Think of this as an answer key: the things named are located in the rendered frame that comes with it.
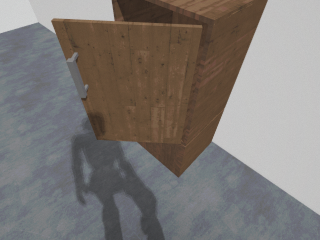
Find handle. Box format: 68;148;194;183
66;52;89;98

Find cupboard door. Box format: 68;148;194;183
51;18;203;144

